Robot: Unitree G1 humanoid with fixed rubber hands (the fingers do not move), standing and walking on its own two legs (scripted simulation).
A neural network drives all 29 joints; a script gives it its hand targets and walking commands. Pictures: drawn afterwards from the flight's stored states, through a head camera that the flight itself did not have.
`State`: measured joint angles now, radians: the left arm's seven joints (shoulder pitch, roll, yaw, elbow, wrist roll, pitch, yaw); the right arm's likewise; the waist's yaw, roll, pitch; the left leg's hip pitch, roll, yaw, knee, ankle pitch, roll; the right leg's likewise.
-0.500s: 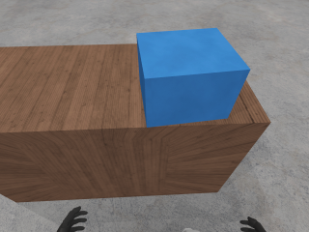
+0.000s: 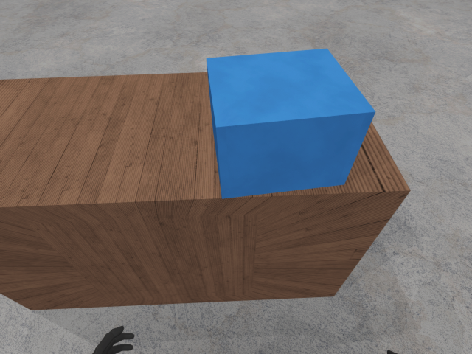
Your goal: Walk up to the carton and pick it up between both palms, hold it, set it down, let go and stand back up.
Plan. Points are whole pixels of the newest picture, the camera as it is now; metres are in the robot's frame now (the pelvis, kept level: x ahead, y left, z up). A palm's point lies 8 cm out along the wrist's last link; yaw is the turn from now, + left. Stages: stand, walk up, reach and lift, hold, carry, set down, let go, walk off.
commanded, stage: walk up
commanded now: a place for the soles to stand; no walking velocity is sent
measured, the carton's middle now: (275, 121) +0.60 -0.06 +0.06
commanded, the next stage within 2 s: stand in 1.82 s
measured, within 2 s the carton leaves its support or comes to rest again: neither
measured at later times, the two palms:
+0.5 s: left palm (131, 341) +0.17 +0.21 -0.10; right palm out of the picture +0.06 -0.35 -0.10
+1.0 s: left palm (172, 343) +0.18 +0.14 -0.12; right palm (423, 273) +0.31 -0.35 -0.09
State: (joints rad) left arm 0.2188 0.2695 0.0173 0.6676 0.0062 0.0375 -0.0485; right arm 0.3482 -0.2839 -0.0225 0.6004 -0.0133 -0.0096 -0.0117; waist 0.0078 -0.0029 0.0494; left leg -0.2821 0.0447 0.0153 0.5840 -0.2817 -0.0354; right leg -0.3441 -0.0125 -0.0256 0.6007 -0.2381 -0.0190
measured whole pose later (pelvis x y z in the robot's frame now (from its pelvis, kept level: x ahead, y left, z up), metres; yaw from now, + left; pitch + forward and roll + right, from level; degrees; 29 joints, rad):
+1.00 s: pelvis +0.13 -0.12 -0.01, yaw +2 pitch -3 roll +0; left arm 0.34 0.28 -0.01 0.65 0.00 0.03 0.00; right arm 0.17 -0.25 -0.02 0.60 0.00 0.01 -0.01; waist 0.05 -0.01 0.12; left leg -0.39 0.00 0.03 0.67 -0.24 0.03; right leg -0.24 -0.04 -0.12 0.71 -0.41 -0.01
